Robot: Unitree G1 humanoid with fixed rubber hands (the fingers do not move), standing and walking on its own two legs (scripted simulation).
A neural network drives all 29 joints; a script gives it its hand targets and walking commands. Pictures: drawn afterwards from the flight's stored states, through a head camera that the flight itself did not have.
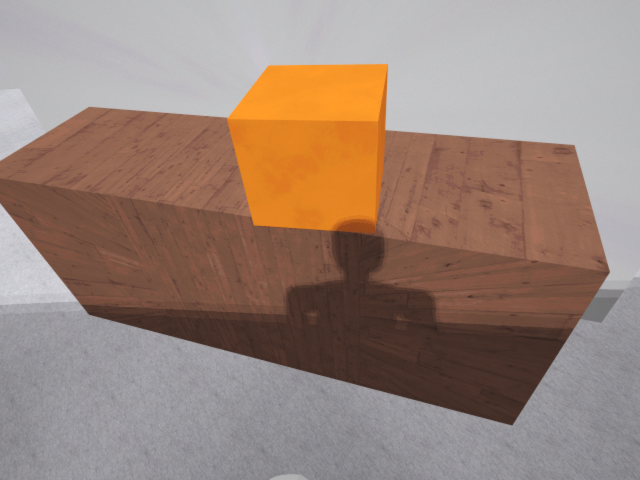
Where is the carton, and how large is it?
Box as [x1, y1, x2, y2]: [227, 64, 387, 233]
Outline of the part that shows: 387,64 268,65 227,118 253,223 255,225 374,233 383,167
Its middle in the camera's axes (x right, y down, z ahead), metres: +0.00 -0.21 +0.84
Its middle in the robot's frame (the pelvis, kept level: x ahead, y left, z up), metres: +0.77 +0.05 +0.05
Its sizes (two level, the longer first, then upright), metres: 0.264 0.262 0.247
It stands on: a pedestal, 0.66 m high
